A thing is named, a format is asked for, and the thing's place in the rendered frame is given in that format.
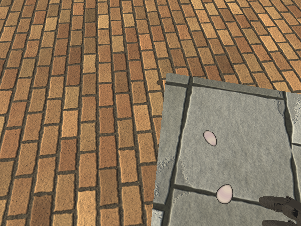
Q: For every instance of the robot right hand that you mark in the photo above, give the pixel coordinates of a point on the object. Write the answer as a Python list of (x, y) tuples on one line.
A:
[(288, 206)]

